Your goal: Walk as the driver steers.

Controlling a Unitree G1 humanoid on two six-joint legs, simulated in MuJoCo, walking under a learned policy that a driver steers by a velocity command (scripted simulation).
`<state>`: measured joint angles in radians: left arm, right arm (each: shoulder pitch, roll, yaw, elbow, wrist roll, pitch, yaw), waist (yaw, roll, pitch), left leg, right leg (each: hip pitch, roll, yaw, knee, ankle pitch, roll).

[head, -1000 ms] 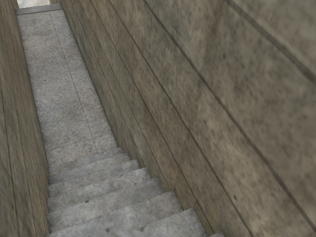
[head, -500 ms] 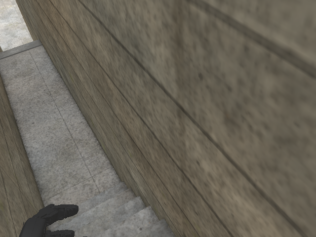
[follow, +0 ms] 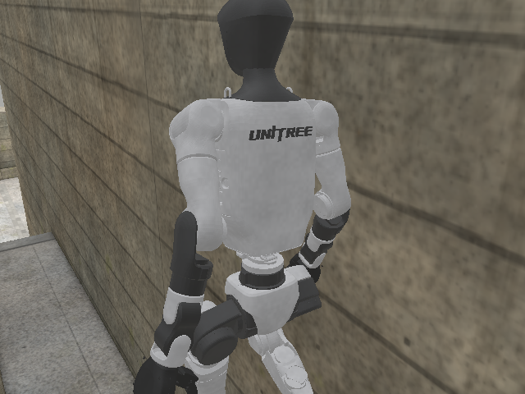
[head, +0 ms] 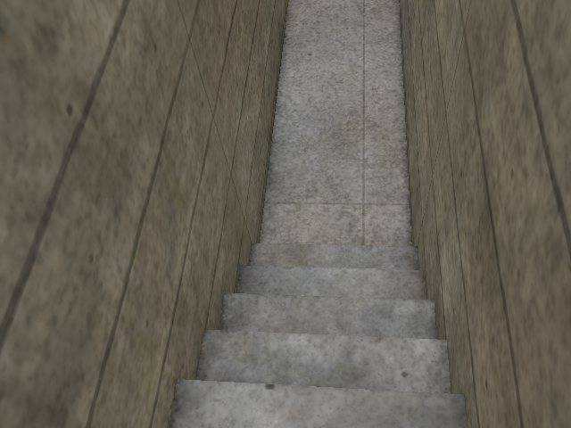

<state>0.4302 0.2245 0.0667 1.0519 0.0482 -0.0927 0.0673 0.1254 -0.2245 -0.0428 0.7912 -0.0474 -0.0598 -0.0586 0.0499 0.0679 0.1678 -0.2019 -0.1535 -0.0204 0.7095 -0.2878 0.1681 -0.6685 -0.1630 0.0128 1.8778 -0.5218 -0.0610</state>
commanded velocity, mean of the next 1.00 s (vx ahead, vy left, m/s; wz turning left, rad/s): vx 0.93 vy -0.16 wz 0.42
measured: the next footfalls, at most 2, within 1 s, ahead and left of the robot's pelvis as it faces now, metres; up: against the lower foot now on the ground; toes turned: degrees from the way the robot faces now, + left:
right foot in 0.20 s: +0.25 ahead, -0.13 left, -0.22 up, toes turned +15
left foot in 0.50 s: +0.46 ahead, +0.10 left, -0.42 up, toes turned +20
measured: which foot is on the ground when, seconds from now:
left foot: down 0.00-0.18, up 0.20-0.48, down 0.50-0.92, up 0.94-1.00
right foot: up 0.00-0.18, down 0.20-0.50, up 0.52-0.94, down 0.96-1.00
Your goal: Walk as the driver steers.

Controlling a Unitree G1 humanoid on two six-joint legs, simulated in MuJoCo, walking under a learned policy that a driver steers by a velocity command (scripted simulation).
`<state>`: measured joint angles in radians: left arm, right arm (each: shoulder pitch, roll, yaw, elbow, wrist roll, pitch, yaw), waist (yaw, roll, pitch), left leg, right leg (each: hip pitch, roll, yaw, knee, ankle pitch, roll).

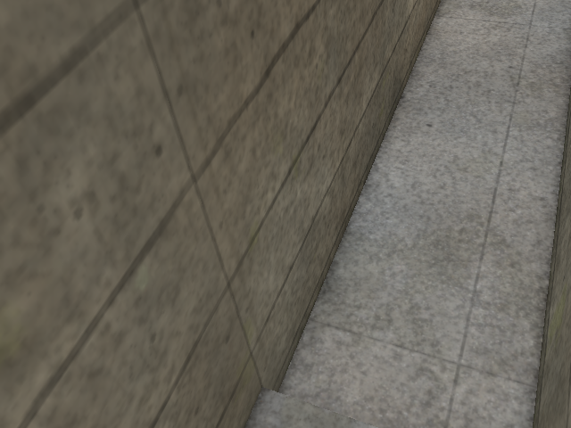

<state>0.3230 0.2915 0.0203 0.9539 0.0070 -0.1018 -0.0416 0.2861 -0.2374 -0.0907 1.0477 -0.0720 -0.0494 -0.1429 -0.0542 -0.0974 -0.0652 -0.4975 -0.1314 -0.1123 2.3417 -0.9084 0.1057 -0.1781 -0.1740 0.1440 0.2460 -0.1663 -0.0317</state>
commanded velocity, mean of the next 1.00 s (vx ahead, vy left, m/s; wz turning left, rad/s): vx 0.93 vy -0.12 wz -0.60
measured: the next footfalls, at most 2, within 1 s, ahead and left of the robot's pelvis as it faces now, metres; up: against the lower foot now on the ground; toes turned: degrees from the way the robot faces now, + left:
left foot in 0.34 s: +0.32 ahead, -0.01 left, -0.21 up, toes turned -13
right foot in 0.72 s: +0.63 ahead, -0.36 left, -0.47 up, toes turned -28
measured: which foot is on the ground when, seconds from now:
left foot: up 0.00-0.32, down 0.34-0.60, up 0.62-0.84, down 0.86-1.00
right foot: down 0.00-0.34, up 0.36-0.70, down 0.72-0.76, up 0.78-0.86, down 0.88-0.98, up 1.00-1.00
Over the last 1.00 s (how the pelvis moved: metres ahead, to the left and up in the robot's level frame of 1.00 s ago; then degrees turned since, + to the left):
0.83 -0.01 -0.77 24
